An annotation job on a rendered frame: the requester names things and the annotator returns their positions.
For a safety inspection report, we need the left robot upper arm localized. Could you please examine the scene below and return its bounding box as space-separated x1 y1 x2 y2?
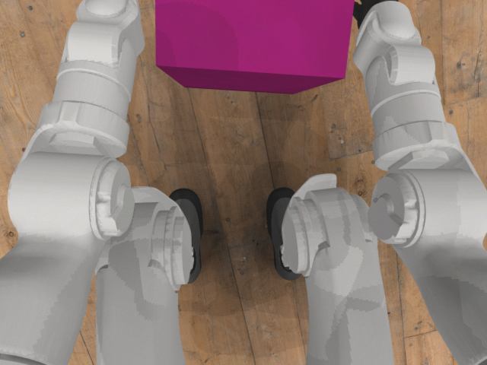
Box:
0 151 135 365

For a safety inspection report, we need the robot right foot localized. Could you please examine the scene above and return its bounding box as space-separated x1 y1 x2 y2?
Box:
266 187 301 280

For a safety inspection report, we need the right robot upper arm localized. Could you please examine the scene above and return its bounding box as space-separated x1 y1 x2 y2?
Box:
368 169 487 365

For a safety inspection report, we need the carton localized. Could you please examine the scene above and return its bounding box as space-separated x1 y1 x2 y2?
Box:
155 0 355 94

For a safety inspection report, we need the robot left forearm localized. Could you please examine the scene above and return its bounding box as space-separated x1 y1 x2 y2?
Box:
8 0 145 224

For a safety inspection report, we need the robot right forearm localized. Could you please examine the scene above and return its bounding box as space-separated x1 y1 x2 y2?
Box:
353 1 487 191

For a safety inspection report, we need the robot right hand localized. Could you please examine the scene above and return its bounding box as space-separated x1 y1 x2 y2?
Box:
353 0 399 29

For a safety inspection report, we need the left robot shin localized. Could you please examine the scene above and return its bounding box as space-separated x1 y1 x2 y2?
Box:
94 186 194 275

